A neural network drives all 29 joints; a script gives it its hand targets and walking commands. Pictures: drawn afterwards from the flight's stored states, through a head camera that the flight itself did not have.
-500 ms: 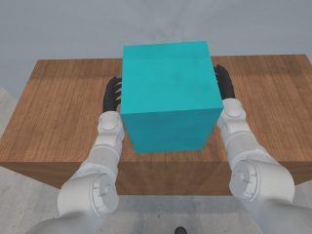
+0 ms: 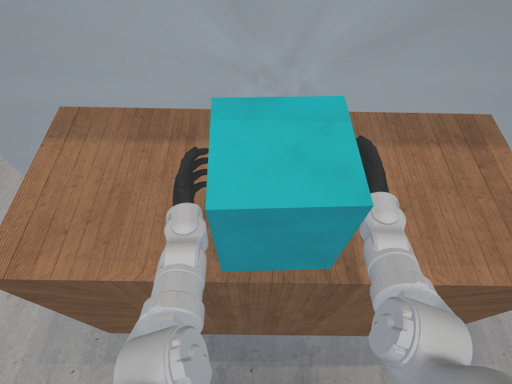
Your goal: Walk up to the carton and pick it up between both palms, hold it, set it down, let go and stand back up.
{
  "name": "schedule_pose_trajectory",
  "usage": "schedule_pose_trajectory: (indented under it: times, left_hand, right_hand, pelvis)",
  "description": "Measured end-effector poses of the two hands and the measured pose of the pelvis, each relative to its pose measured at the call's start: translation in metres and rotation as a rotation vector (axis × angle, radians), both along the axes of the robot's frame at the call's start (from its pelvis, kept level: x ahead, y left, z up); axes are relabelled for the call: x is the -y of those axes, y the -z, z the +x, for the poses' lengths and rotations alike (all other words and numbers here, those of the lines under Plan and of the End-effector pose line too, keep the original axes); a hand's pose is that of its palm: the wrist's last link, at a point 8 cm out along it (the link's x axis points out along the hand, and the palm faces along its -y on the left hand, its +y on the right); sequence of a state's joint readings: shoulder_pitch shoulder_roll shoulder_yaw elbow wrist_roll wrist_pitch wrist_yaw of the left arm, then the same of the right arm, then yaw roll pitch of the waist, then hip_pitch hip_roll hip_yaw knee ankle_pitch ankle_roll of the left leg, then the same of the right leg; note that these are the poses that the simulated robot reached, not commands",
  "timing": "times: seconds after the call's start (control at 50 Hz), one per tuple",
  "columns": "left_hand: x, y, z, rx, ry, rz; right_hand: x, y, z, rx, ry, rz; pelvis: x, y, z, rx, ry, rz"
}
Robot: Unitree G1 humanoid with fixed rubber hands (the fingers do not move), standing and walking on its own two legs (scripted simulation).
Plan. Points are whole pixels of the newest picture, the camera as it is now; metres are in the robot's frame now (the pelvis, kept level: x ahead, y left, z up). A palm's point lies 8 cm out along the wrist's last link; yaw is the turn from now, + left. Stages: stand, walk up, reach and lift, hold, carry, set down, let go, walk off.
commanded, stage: reach and lift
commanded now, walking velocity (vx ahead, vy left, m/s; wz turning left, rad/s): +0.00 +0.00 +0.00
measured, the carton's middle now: (277, 192) +0.42 -0.04 +0.00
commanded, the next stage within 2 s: none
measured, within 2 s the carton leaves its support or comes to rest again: leaves its support in 1.44 s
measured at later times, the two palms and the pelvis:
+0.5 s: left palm (184, 200) +0.39 +0.12 +0.04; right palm (370, 187) +0.40 -0.18 +0.04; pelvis -0.01 -0.01 +0.00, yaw +0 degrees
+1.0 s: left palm (184, 201) +0.39 +0.12 +0.04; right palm (372, 191) +0.39 -0.18 +0.05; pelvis -0.01 +0.00 +0.00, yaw +1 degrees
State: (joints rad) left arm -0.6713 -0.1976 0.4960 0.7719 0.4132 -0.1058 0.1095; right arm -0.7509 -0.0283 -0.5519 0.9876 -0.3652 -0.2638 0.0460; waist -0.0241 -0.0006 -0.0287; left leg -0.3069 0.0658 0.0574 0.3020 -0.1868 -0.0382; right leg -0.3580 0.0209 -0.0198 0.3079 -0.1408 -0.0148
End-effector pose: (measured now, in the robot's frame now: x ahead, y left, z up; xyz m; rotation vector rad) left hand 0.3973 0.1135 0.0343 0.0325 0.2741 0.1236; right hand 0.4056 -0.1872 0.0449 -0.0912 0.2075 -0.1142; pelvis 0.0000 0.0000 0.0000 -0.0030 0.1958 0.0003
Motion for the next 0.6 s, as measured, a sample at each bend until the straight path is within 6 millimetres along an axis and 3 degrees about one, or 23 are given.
schedule_pose_trajectory:
  times: [0.6]
  left_hand:
    - [-0.0030,0.0001,-0.0042,-0.012,-0.006,0.011]
  right_hand:
    - [-0.0033,0.0021,-0.0022,0.003,-0.002,0.018]
  pelvis:
    - [0.0045,-0.0001,-0.0070,-0.009,-0.011,0.006]
